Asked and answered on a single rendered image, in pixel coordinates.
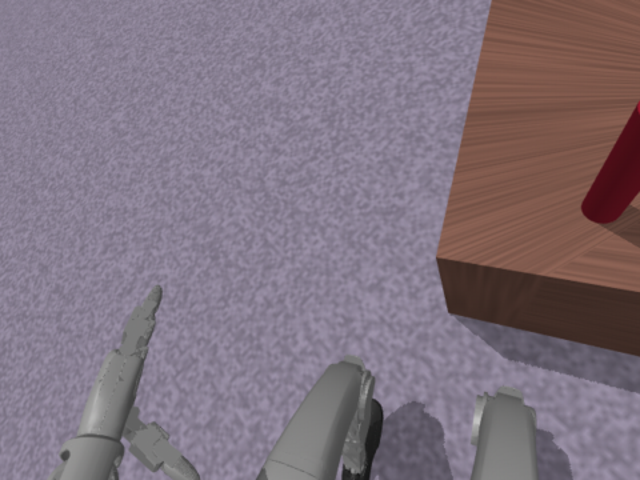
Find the left robot arm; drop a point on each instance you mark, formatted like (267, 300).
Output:
(89, 457)

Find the left robot foot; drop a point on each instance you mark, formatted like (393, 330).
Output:
(371, 443)

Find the can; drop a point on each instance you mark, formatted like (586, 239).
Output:
(618, 181)

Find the left robot hand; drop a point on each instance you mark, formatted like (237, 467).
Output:
(109, 410)

